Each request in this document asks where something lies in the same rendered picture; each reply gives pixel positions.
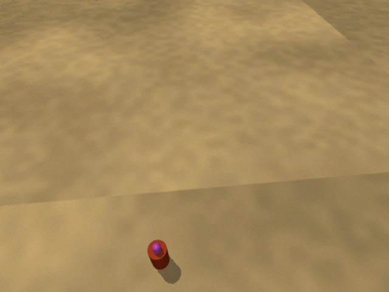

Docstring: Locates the bottle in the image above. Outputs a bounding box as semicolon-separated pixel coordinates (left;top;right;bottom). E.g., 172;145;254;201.
147;240;170;269

